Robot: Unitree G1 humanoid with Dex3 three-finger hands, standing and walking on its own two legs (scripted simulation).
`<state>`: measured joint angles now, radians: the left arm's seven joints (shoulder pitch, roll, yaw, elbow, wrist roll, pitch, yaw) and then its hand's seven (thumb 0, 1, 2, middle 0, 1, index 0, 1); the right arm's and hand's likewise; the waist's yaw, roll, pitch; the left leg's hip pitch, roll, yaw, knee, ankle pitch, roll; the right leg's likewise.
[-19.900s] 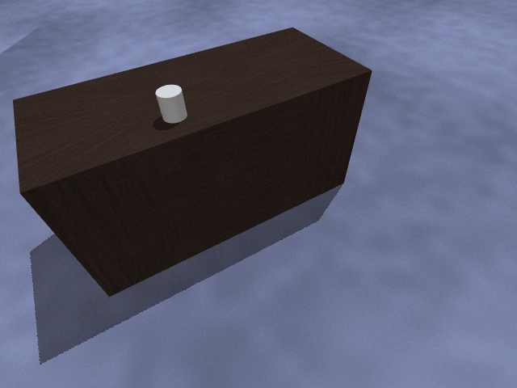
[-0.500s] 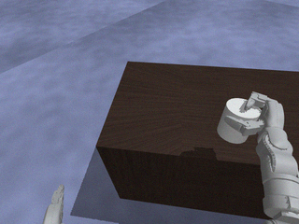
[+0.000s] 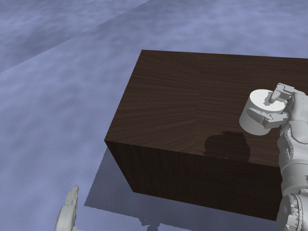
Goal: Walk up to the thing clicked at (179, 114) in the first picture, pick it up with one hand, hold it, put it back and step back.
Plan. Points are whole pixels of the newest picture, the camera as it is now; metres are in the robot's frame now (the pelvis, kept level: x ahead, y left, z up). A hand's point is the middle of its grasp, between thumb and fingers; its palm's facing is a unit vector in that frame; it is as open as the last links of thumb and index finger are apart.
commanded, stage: crouch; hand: right
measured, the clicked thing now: (260, 112) +0.44 -0.23 +0.05
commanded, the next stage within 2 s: lower in 0.50 s
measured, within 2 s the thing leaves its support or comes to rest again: rests again in 1.28 s
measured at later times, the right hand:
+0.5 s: hand (269, 103) +0.46 -0.25 +0.06, palm faces +0.29 +0.96 +0.01, open 7.2 cm
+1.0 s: hand (262, 113) +0.47 -0.26 +0.00, palm faces +0.28 +0.96 +0.02, open 7.3 cm
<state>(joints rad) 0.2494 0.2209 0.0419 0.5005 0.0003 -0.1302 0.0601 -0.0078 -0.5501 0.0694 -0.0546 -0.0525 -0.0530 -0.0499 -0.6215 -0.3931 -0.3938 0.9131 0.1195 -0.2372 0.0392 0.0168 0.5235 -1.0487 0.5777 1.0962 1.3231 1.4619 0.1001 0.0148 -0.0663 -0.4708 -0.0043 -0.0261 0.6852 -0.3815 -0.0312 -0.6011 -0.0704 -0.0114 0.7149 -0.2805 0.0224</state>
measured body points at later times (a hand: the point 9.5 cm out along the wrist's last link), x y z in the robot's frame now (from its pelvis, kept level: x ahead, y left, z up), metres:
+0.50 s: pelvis -0.01 -0.01 -0.02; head +0.06 -0.04 +0.43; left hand +0.13 +0.25 -0.06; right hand +0.44 -0.30 +0.07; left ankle -0.03 +0.14 -0.72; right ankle +0.04 -0.13 -0.72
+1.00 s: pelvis -0.01 +0.00 -0.05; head +0.10 -0.05 +0.39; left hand +0.14 +0.26 -0.07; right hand +0.45 -0.31 +0.01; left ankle -0.03 +0.14 -0.72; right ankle +0.04 -0.13 -0.72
